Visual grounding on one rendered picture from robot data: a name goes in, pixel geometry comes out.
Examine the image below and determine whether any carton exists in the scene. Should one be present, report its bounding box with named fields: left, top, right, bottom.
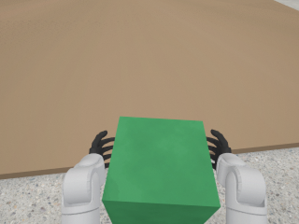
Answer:
left=102, top=116, right=221, bottom=224

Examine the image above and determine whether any left robot hand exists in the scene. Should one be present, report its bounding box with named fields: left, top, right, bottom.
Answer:
left=89, top=130, right=115, bottom=168

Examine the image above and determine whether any left robot forearm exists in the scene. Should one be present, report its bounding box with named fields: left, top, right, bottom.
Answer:
left=61, top=153, right=106, bottom=224

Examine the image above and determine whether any right robot forearm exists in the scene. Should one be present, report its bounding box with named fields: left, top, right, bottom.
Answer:
left=216, top=153, right=267, bottom=224

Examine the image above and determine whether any right robot hand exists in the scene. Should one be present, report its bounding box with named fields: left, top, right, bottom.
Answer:
left=206, top=129, right=232, bottom=170

